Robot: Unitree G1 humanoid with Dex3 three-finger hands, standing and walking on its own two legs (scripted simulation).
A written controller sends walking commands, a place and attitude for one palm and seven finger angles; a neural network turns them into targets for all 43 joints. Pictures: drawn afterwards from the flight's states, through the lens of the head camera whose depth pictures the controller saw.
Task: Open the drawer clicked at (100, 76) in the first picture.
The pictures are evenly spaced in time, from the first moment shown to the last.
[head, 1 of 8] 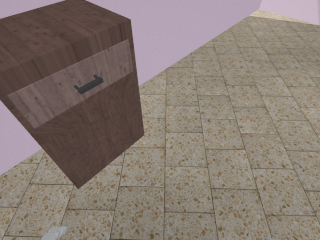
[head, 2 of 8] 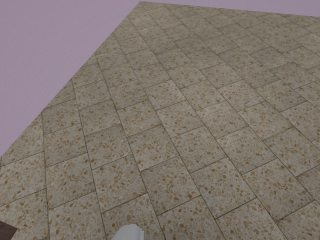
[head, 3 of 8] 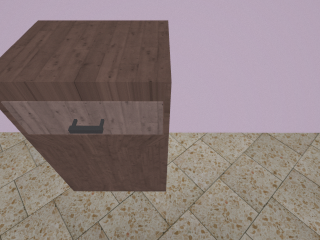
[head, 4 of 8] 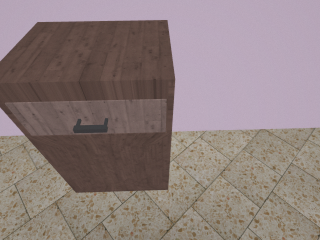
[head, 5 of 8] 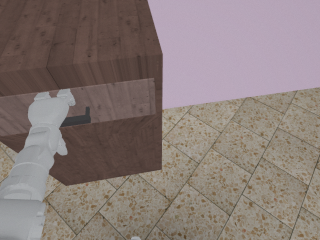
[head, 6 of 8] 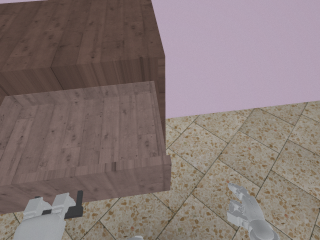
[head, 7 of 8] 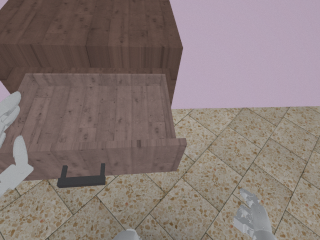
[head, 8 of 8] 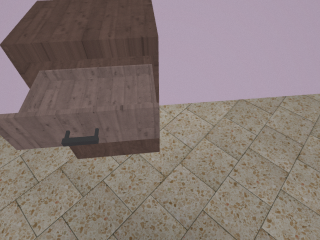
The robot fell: no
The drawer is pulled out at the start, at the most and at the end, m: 0.00 0.30 0.30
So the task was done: yes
